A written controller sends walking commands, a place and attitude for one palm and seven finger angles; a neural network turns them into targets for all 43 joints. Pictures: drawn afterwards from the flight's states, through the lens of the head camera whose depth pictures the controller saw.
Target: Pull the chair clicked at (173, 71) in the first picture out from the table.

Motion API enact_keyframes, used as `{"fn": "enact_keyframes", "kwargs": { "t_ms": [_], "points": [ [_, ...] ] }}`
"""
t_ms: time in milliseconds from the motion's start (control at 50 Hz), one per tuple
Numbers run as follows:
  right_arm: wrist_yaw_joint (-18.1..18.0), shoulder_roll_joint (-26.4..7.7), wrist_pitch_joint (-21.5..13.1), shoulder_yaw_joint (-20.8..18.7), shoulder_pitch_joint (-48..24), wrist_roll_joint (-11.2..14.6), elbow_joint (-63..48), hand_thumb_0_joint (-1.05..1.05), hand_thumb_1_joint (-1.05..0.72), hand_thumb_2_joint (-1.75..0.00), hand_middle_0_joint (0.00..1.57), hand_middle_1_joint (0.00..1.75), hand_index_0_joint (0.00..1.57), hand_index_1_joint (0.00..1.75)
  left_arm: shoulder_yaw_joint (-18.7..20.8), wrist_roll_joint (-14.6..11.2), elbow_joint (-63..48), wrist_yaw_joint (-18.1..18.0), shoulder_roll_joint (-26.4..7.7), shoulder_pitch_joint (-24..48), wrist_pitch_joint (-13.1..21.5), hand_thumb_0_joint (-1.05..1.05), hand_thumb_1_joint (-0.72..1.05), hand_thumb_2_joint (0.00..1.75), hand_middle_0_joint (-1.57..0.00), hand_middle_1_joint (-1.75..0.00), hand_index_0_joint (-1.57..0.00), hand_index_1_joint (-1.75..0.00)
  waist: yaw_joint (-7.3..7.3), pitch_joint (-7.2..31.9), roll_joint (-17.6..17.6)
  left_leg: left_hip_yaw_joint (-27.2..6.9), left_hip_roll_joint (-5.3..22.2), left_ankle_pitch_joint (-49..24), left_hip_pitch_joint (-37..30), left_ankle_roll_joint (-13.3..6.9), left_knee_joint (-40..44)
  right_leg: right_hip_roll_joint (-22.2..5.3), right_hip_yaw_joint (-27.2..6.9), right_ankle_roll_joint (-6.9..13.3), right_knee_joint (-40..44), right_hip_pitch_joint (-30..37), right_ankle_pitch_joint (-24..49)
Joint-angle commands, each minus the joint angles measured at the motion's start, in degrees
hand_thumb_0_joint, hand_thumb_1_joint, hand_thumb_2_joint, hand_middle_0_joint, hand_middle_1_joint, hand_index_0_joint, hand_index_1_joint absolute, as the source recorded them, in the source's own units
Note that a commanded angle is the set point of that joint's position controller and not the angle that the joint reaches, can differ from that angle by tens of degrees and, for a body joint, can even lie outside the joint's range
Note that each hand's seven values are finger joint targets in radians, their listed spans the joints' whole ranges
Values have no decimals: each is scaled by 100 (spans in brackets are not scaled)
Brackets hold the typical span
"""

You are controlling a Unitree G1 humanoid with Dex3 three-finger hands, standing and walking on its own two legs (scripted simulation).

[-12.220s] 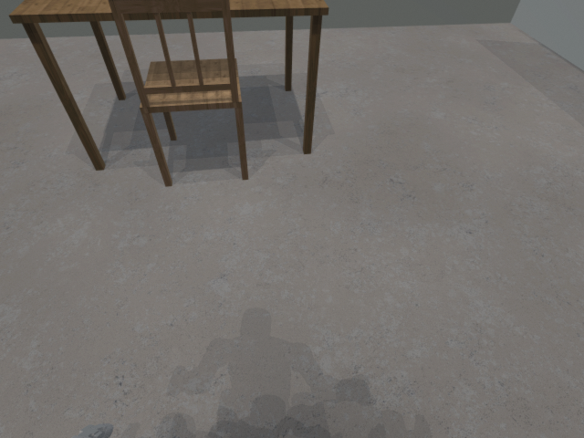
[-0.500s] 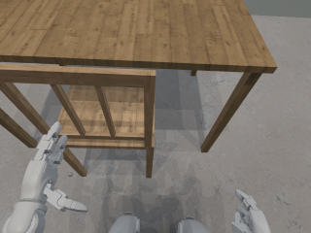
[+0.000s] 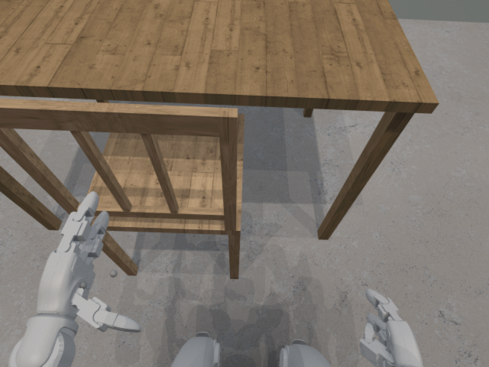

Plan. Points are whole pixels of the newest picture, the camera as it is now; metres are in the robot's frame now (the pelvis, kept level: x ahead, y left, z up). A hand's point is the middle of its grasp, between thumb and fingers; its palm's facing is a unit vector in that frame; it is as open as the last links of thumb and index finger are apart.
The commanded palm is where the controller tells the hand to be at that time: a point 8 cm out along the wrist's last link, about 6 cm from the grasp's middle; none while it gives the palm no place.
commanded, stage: aim the fingers beside a spindle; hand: left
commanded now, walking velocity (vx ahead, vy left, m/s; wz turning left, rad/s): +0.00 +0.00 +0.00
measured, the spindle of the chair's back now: (107, 175) +0.45 +0.30 -0.02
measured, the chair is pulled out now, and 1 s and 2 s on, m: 0.00 0.00 0.00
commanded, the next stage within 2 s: push the fingers through the gap in 1.84 s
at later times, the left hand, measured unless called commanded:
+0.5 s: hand (138, 266) +0.26 +0.18 +0.02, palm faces +0.01 -1.00 -0.04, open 16.9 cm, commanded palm +0.25 +0.23 +0.03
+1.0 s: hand (162, 254) +0.29 +0.15 +0.00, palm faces -0.02 -1.00 -0.02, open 16.9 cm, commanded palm +0.27 +0.21 +0.00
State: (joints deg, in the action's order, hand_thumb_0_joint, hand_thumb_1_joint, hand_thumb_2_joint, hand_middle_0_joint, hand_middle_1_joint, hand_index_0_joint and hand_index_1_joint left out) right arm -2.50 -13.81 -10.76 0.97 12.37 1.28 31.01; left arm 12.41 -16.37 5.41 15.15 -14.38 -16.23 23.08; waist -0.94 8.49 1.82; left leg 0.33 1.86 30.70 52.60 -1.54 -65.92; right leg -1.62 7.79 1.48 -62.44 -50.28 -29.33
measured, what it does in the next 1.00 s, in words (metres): stands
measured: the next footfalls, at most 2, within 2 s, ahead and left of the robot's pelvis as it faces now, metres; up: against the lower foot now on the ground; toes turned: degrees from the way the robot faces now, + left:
none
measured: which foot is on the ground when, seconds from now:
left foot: down 0.00-1.00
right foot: down 0.00-1.00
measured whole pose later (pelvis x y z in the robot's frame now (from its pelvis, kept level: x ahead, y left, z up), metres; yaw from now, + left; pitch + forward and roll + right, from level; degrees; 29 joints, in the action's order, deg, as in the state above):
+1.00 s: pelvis -0.01 +0.00 -0.03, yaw -1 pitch +21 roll -2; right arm -0.7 -14.0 -6.6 0.4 11.5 0.2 31.6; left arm 5.5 -10.8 13.2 7.6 -10.9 -3.4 26.2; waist -1.5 9.8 1.5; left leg 1.3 1.8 32.2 62.0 -1.6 -73.0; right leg -2.1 6.6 1.8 -70.8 -60.7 -31.2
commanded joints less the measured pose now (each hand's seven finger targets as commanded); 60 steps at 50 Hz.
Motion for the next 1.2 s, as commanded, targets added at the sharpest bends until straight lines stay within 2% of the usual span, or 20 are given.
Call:
{"fn": "enact_keyframes", "kwargs": {
  "t_ms": [0, 100, 180, 200, 240, 400, 500, 540, 580, 620, 660, 720, 800, 860, 920, 980, 1020, 1060, 1080, 1180],
  "points": [
    [-29, -804, -305, -376, -24, -3, -767, 0, -90, -90, 20, 30, 20, 30, 166, -22, -1258, -8, -615, 393, 468, 0, -50, 30, -6, -8, -6, -8, -71, 1539, 218, -261, -117, -1941, -1049, 34, 886, 158, -436, -26, 710, 904, 1568],
    [2, -793, -249, -394, -43, -13, -749, 0, -90, -90, 20, 30, 20, 30, 149, 58, -1141, -162, -585, 458, 441, 0, -50, 30, -6, -8, -6, -8, -50, 1476, 129, -248, -122, -1897, -887, 51, 849, 148, -431, -30, 628, 860, 1570],
    [14, -782, -180, -409, -73, -27, -770, 0, -90, -90, 20, 30, 20, 30, 371, 76, -1105, -287, -745, 448, 489, 0, -50, 30, -6, -8, -6, -8, 12, 1590, -40, -202, -135, -1790, -711, 32, 787, 146, -507, -35, 607, 973, 1553],
    [26, -770, -172, -403, -90, -22, -793, 0, -90, -90, 20, 30, 20, 30, 296, 87, -1153, -291, -676, 384, 522, 0, -50, 30, -6, -8, -6, -8, 36, 1641, 96, -189, -143, -1786, -741, 40, 798, 143, -514, -24, 593, 975, 1539],
    [32, -775, -157, -393, -78, -27, -766, 0, -90, -90, 20, 30, 20, 30, 195, 92, -1116, -310, -606, 596, 559, 0, -50, 30, -6, -8, -6, -8, -55, 1576, 28, -185, -134, -1742, -690, 29, 731, 145, -526, -38, 586, 873, 1525],
    [30, -823, -141, -379, -70, -28, -696, 0, -90, -90, 20, 30, 20, 30, 38, 136, -735, -258, -552, 1092, 605, 0, -50, 30, -6, -8, -6, -8, -143, 1434, -50, -217, -137, -1339, -372, 16, 601, 141, -593, -36, 534, 596, 1109],
    [12, -823, -125, -380, -81, -41, -669, 0, -90, -90, 20, 30, 20, 30, -12, 186, -722, -324, -546, 1578, 627, 0, -50, 30, -6, -8, -6, -8, -119, 1717, 67, -223, -139, -1343, -467, 4, 567, 131, -603, -24, 454, 525, 1075],
    [39, -806, -120, -385, -75, -54, -695, 0, -90, -90, 20, 30, 20, 30, -17, 196, -816, -365, -538, 1439, 629, 0, -50, 30, -6, -8, -6, -8, -30, 1950, 231, -200, -150, -1560, -573, 13, 557, 113, -600, -12, 401, 644, 1303],
    [68, -810, -82, -395, -44, -56, -695, 0, -90, -90, 20, 30, 20, 30, 75, 224, -707, -412, -596, 1249, 588, 0, -50, 30, -6, -8, -6, -8, 17, 1994, 112, -230, -132, -1768, -584, 32, 579, 129, -556, 0, 318, 696, 1508],
    [106, -787, -37, -391, -58, -56, -733, 0, -90, -90, 20, 30, 20, 30, -180, 224, -697, -431, -345, 1238, 547, 0, -50, 30, -6, -8, -6, -8, -56, 1898, 33, -200, -140, -1743, -553, 22, 545, 125, -547, -27, 344, 641, 1550],
    [109, -818, 17, -398, -39, -60, -717, 0, -90, -90, 20, 30, 20, 30, 10, 265, -502, -506, -509, 1158, 530, 0, -50, 30, -6, -8, -6, -8, -22, 1793, -110, -222, -132, -1637, -340, 23, 533, 144, -548, -14, 298, 623, 1448],
    [122, -814, 77, -396, -66, -66, -704, 0, -90, -90, 20, 30, 20, 30, -101, 313, -407, -576, -404, 1558, 565, 0, -50, 30, -6, -8, -6, -8, -121, 1663, -158, -201, -144, -1357, -201, 21, 454, 134, -580, -33, 300, 439, 1207],
    [133, -802, 73, -401, -75, -85, -726, 0, -90, -90, 20, 30, 20, 30, -355, 392, -686, -630, -270, 1816, 739, 0, -50, 30, -6, -8, -6, -8, -115, 1858, 140, -258, -130, -1466, -441, 37, 456, 129, -537, 10, 194, 257, 1187],
    [128, -822, 94, -408, -71, -96, -676, 0, -90, -90, 20, 30, 20, 30, -444, 461, -597, -706, -263, 2030, 759, 0, -50, 30, -6, -8, -6, -8, -172, 1864, 89, -294, -115, -1369, -402, 23, 389, 137, -535, 11, 152, 70, 1047],
    [139, -831, 161, -407, -71, -100, -661, 0, -90, -90, 20, 30, 20, 30, -320, 520, -319, -794, -332, 2066, 707, 0, -50, 30, -6, -8, -6, -8, -120, 1858, -35, -282, -130, -1241, -260, 34, 373, 137, -544, 7, 128, 80, 964],
    [149, -808, 219, -411, -71, -109, -670, 0, -90, -90, 20, 30, 20, 30, -250, 528, -294, -845, -339, 2134, 693, 0, -50, 30, -6, -8, -6, -8, -54, 2092, 3, -256, -146, -1452, -266, 38, 327, 129, -563, 12, 39, 207, 1210],
    [172, -772, 253, -407, -95, -107, -702, 0, -90, -90, 20, 30, 20, 30, -424, 518, -330, -845, -163, 2156, 680, 0, -50, 30, -6, -8, -6, -8, -80, 2169, 16, -204, -158, -1528, -272, 22, 266, 125, -607, -3, 51, 283, 1356],
    [173, -799, 289, -410, -51, -109, -691, 0, -90, -90, 20, 30, 20, 30, -226, 532, -247, -883, -369, 2094, 699, 0, -50, 30, -6, -8, -6, -8, -31, 2190, -37, -234, -144, -1595, -211, 33, 276, 138, -588, 16, 0, 325, 1396],
    [189, -771, 304, -402, -64, -112, -689, 0, -90, -90, 20, 30, 20, 30, -388, 541, -251, -869, -205, 2130, 705, 0, -50, 30, -6, -8, -6, -8, -71, 2209, -33, -211, -151, -1597, -217, 26, 245, 129, -604, 1, 3, 323, 1440],
    [196, -792, 343, -409, -61, -112, -645, 0, -90, -90, 20, 30, 20, 30, -474, 571, -77, -874, -139, 2281, 759, 0, -50, 30, -6, -8, -6, -8, -132, 2053, -35, -236, -140, -1470, -146, 32, 178, 139, -587, 10, -34, 58, 1288]
  ]
}}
